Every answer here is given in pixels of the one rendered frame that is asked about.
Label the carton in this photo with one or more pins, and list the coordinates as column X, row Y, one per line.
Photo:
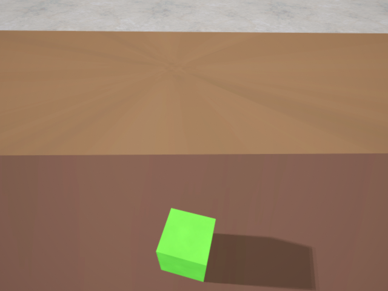
column 185, row 244

